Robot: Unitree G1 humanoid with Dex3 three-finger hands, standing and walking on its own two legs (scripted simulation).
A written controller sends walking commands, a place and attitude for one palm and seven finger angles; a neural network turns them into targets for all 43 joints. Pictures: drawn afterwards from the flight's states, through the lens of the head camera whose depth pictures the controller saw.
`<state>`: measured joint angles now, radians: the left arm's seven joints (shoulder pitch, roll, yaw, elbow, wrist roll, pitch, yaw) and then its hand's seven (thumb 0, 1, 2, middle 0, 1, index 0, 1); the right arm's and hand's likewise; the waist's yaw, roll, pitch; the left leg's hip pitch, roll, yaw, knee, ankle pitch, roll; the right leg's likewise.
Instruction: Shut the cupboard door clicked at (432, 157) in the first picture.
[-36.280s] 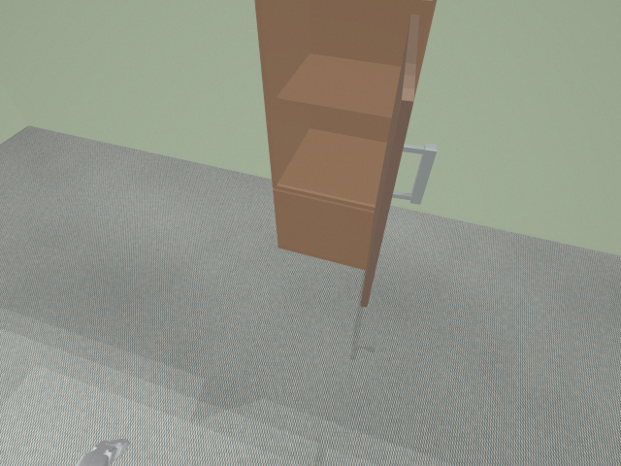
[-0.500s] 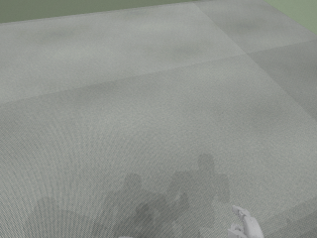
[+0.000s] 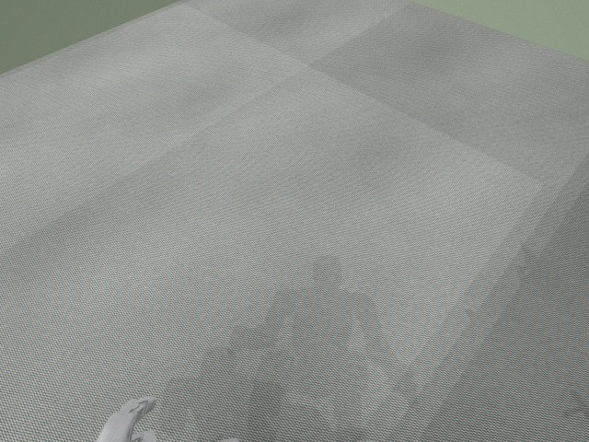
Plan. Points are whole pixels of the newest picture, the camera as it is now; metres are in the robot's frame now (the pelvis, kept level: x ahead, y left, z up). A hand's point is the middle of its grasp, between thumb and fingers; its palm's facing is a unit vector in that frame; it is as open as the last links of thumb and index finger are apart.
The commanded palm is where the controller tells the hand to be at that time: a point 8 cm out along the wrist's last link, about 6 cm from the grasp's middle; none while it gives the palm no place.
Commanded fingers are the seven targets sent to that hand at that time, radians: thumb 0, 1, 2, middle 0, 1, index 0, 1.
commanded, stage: turn to face it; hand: left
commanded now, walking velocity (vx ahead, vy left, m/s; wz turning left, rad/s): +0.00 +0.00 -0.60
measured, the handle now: out of the picture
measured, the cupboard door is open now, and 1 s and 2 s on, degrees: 60 60 60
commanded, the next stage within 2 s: none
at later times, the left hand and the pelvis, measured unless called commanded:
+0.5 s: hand (164, 430) +0.16 +0.22 -0.16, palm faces -0.23 -0.95 -0.21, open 7.4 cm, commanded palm none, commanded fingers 0.00 0.90 0.90 -0.20 -0.30 -0.20 -0.30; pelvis +0.03 +0.03 +0.01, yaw -17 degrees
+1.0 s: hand (245, 390) +0.21 +0.09 -0.13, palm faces -0.53 -0.80 -0.28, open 7.4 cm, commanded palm none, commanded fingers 0.00 0.90 0.90 -0.20 -0.30 -0.20 -0.30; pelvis +0.02 -0.02 +0.02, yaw -35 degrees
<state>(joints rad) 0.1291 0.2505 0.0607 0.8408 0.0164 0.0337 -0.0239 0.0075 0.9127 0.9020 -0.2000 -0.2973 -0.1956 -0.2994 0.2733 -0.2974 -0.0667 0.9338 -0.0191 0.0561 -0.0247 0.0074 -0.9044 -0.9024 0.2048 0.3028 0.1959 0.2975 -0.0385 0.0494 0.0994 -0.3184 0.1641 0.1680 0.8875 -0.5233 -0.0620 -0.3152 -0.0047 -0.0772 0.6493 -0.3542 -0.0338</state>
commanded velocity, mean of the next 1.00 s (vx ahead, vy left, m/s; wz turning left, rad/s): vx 0.00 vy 0.00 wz -0.60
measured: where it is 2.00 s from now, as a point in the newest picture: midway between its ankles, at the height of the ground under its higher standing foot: outside the picture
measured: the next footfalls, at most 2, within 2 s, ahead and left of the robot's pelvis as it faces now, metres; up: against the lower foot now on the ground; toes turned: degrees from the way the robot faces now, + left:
left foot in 0.38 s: +0.11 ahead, +0.13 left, +0.00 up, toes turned -10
right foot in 0.80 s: +0.00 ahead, -0.12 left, +0.00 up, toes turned -34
